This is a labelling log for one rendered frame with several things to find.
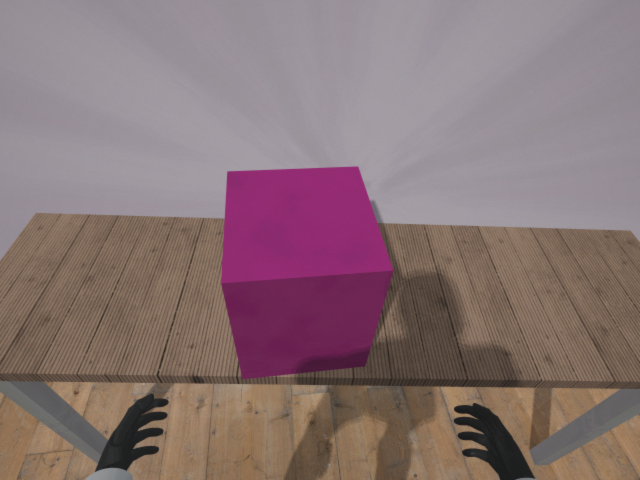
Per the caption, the table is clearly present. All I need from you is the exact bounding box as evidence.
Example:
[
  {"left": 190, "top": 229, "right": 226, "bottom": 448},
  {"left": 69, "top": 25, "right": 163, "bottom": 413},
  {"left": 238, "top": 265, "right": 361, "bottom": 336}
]
[{"left": 0, "top": 213, "right": 640, "bottom": 465}]

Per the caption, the robot left hand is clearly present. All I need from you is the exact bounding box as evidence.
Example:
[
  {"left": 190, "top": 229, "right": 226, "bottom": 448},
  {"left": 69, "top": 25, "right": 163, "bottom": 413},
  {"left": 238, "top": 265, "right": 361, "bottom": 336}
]
[{"left": 95, "top": 394, "right": 169, "bottom": 472}]

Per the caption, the carton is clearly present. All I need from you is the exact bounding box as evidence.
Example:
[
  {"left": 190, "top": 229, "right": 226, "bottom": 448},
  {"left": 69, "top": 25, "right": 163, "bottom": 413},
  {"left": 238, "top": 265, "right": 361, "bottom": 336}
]
[{"left": 221, "top": 166, "right": 393, "bottom": 379}]

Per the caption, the robot right hand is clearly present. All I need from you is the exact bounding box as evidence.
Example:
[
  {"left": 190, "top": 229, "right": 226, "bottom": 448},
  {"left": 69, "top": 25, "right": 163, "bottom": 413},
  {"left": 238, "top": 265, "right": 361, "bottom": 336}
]
[{"left": 454, "top": 403, "right": 535, "bottom": 480}]

